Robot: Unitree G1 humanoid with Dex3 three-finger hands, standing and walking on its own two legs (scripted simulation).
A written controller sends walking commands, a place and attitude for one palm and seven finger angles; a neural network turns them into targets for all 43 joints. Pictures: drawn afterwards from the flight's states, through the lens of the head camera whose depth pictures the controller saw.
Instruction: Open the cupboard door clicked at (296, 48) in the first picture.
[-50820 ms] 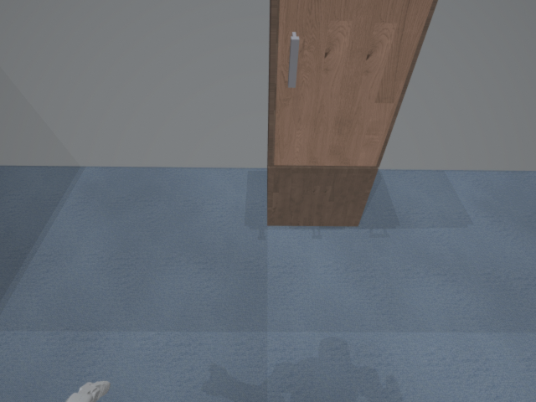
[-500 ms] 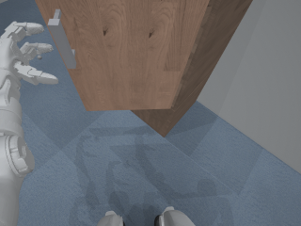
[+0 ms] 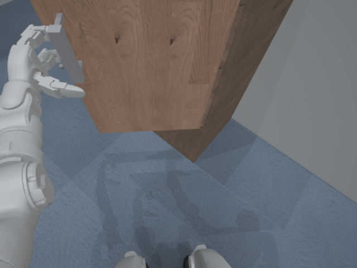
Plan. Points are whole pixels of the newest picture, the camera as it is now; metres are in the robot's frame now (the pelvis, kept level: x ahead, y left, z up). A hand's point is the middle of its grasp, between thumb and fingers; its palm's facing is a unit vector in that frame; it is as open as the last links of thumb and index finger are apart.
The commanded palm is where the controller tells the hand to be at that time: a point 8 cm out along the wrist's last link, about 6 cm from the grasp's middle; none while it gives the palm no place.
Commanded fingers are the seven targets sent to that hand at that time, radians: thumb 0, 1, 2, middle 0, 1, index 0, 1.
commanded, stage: slide the fingers in behind the handle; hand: left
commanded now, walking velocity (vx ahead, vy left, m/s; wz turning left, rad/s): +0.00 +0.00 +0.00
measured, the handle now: (69, 50) +0.57 +0.19 +0.11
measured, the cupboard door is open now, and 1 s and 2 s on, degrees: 45 45 45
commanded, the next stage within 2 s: close the thumb around the handle in 1.02 s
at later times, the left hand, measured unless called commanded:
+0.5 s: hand (76, 70) +0.52 +0.17 +0.10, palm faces -0.01 -1.00 +0.00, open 14.0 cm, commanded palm +0.49 +0.22 +0.11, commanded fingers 0.00 -0.50 0.30 -0.30 -1.20 -0.30 -1.20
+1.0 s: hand (76, 70) +0.51 +0.17 +0.11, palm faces +0.00 -1.00 +0.00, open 14.0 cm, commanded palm +0.48 +0.21 +0.11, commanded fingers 0.00 -0.50 0.30 -0.30 -1.20 -0.30 -1.20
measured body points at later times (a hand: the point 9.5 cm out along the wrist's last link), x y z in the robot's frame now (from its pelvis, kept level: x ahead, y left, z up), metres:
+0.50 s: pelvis +0.00 +0.00 +0.00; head +0.12 +0.01 +0.44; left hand +0.51 +0.22 +0.11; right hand +0.00 -0.27 -0.11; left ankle +0.00 +0.11 -0.69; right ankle -0.01 -0.11 -0.69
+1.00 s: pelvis +0.00 +0.00 +0.00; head +0.11 +0.00 +0.44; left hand +0.50 +0.22 +0.11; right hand +0.00 -0.27 -0.11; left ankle +0.00 +0.11 -0.69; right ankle -0.01 -0.11 -0.69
